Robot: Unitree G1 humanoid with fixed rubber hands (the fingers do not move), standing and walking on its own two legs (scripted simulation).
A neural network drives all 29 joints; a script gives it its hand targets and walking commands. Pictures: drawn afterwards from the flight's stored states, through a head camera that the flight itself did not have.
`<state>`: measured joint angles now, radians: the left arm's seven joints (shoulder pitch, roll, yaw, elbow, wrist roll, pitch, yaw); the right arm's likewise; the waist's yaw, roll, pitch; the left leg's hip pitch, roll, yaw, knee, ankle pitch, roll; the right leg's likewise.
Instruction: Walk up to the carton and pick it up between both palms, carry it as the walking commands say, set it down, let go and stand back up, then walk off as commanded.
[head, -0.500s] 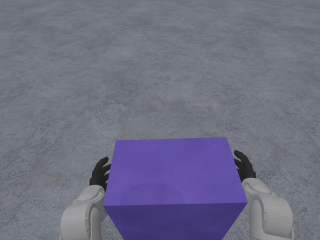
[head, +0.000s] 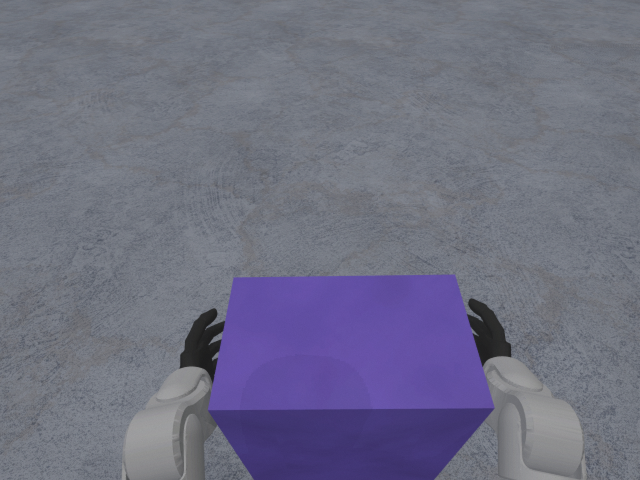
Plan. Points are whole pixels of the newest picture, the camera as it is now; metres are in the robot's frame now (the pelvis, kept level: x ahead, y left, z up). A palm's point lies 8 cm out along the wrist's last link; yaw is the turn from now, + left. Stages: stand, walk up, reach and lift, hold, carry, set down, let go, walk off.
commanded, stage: carry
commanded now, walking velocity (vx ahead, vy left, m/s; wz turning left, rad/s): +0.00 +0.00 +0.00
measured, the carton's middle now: (343, 390) +0.25 -0.01 +0.02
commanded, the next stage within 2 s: none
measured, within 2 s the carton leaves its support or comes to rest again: neither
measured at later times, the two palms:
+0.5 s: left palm (134, 458) +0.17 +0.21 +0.05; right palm (445, 396) +0.22 -0.11 +0.06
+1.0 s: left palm out of the picture +0.05 +0.36 +0.09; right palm (287, 431) +0.18 +0.05 +0.08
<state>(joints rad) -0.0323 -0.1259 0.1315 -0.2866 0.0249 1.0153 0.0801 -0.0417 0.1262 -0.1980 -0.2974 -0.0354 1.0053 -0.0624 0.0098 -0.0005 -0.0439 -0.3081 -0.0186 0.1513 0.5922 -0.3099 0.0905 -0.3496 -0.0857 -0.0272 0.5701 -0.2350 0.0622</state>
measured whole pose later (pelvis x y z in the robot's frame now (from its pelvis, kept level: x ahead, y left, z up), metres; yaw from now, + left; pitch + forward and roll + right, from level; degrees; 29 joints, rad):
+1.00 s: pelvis -0.11 +0.13 +0.00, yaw +23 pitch +5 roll +3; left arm 0.10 -0.14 0.09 -0.59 -0.02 1.10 0.10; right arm 0.01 0.13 -0.16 -0.61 0.01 1.17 -0.09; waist -0.03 0.00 -0.04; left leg -0.53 0.06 0.02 0.93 -0.42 -0.06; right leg -0.32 -0.27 -0.18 0.58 -0.32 0.11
